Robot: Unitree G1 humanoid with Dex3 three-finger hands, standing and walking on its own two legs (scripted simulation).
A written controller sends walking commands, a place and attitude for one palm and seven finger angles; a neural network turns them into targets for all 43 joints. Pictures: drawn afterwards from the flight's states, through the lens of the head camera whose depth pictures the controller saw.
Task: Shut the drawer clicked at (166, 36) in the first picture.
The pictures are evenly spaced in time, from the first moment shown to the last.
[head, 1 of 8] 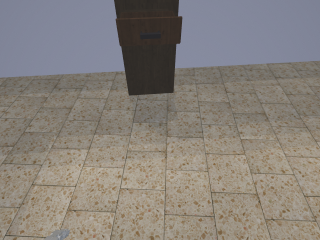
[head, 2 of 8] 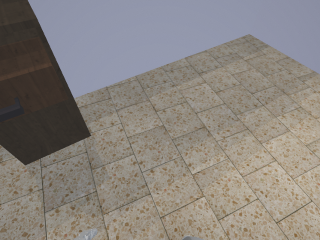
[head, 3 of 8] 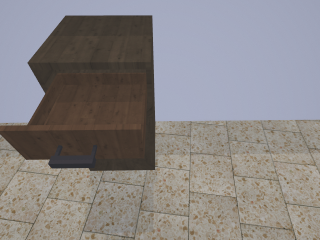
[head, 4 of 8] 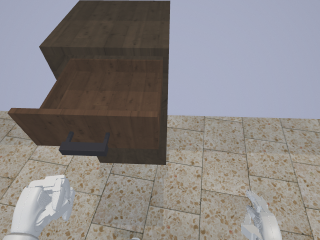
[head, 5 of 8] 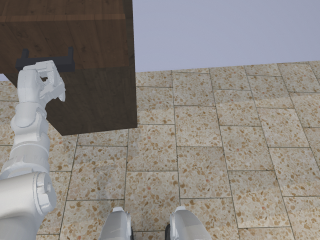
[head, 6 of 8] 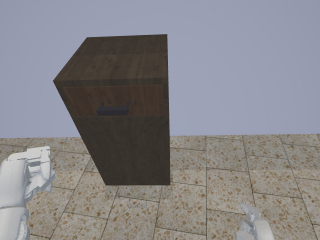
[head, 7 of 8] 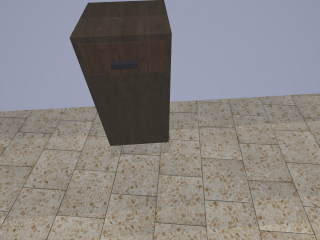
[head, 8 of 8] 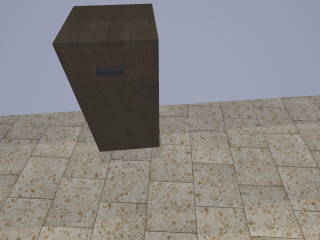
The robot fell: no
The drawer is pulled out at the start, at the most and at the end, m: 0.29 0.29 0.00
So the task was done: yes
